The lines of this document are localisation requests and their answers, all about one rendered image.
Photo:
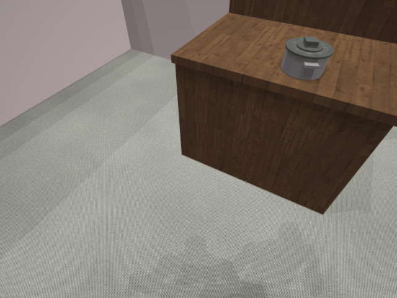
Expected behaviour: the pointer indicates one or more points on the pot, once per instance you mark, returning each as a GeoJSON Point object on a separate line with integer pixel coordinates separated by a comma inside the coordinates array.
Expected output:
{"type": "Point", "coordinates": [302, 68]}

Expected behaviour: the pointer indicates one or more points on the lid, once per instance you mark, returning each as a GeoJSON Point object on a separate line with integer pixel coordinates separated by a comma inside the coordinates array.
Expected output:
{"type": "Point", "coordinates": [297, 47]}

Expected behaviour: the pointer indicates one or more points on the table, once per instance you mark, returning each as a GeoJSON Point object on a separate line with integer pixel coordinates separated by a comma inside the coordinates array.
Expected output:
{"type": "Point", "coordinates": [301, 140]}

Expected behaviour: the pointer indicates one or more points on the knob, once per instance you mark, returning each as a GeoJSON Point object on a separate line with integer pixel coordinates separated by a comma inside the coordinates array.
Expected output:
{"type": "Point", "coordinates": [311, 41]}

